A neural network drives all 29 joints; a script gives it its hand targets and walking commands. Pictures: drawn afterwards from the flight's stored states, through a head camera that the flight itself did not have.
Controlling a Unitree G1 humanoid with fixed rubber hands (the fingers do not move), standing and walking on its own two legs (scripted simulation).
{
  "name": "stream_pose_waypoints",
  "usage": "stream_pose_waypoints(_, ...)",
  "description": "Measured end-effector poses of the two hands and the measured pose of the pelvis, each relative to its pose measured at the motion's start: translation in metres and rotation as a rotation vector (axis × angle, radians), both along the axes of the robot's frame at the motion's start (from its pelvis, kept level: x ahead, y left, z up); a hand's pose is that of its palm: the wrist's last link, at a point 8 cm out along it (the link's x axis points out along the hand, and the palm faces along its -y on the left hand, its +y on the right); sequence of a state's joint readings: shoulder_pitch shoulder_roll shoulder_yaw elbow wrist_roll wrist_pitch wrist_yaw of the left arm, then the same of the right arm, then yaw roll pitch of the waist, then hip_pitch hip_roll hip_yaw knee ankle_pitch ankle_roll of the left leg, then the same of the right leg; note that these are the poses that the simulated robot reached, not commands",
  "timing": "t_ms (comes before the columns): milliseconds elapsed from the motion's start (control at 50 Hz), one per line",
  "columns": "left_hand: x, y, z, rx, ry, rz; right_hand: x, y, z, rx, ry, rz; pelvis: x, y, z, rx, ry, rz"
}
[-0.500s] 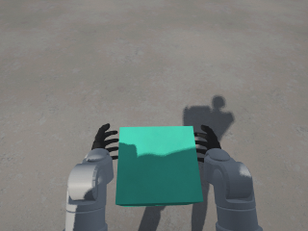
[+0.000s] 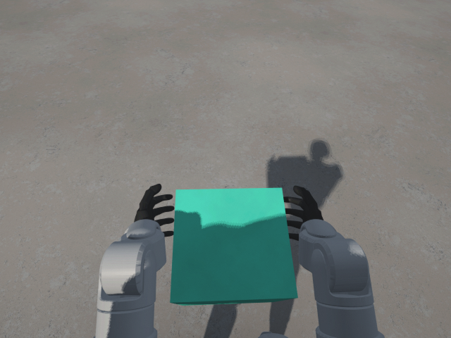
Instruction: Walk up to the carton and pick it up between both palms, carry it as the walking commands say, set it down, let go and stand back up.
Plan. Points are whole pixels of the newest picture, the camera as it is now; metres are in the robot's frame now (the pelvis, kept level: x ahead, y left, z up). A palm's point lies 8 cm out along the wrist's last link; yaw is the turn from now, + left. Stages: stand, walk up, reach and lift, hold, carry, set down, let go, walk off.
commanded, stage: carry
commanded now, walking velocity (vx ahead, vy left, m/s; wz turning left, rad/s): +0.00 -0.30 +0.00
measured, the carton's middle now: (228, 251) +0.28 +0.01 +0.00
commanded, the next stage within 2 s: none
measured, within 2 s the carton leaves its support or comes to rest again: neither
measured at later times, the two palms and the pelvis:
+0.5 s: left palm (261, 245) +0.25 -0.04 +0.09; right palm (431, 246) +0.24 -0.30 +0.10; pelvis -0.04 -0.18 -0.01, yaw +1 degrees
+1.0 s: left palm (400, 263) +0.22 -0.24 +0.10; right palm out of the picture +0.20 -0.50 +0.09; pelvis -0.08 -0.36 +0.00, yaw +0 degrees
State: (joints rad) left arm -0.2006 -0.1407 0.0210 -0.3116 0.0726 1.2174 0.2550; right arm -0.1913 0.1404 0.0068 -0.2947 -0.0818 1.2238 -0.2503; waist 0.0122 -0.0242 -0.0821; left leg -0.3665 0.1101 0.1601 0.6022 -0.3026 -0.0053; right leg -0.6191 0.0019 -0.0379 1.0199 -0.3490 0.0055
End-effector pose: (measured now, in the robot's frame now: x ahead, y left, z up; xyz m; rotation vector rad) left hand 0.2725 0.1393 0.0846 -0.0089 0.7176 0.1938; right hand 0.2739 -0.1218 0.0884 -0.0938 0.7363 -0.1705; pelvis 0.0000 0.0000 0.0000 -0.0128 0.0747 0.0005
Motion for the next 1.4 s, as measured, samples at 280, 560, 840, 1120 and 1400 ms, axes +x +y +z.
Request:
stream_pose_waypoints(280,-0.003,-0.145,0.011,0.073,-0.01,-0.083,-0.022,-0.143,-0.005,0.074,-0.016,-0.093,-0.018,-0.118,0.001,0.022,0.022,-0.004)
stream_pose_waypoints(560,-0.041,-0.192,-0.001,-0.002,-0.012,0.017,-0.038,-0.191,0.003,0.002,-0.018,0.009,-0.044,-0.195,-0.002,0.001,0.008,0.012)
stream_pose_waypoints(840,-0.045,-0.334,0.012,0.05,-0.037,-0.066,-0.059,-0.333,-0.004,0.06,-0.038,-0.081,-0.06,-0.312,-0.002,-0.001,0.016,-0.006)
stream_pose_waypoints(1120,-0.077,-0.389,0.002,-0.003,-0.047,0.017,-0.079,-0.389,0.006,0.009,-0.054,0.0,-0.086,-0.391,-0.006,0.001,0.014,0.014)
stream_pose_waypoints(1400,-0.089,-0.517,0.015,0.038,-0.073,-0.027,-0.095,-0.517,0.003,0.05,-0.07,-0.041,-0.099,-0.507,-0.004,-0.018,0.006,-0.012)
